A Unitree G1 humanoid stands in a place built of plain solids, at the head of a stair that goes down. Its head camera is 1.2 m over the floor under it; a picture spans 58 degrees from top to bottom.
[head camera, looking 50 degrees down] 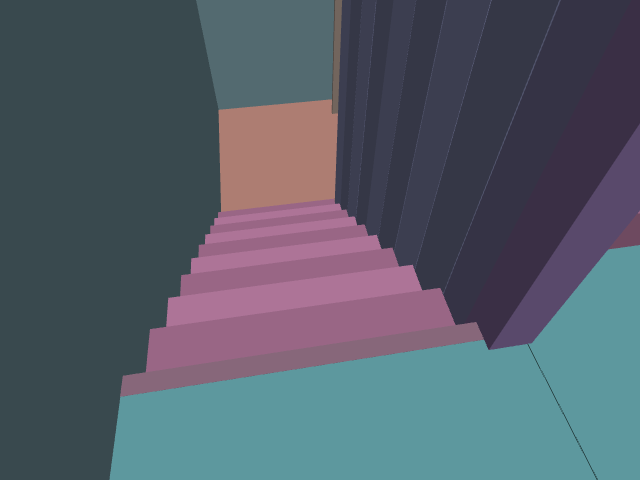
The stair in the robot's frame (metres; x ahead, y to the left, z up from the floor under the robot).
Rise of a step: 0.19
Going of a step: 0.25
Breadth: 1.08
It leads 9 degrees to the left of straight ahead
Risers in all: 10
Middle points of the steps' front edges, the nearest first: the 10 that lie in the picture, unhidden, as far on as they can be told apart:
0.59 0.03 0.00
0.84 0.07 -0.18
1.09 0.11 -0.37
1.33 0.16 -0.55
1.58 0.20 -0.74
1.83 0.24 -0.93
2.08 0.28 -1.11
2.33 0.32 -1.30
2.58 0.36 -1.48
2.83 0.40 -1.67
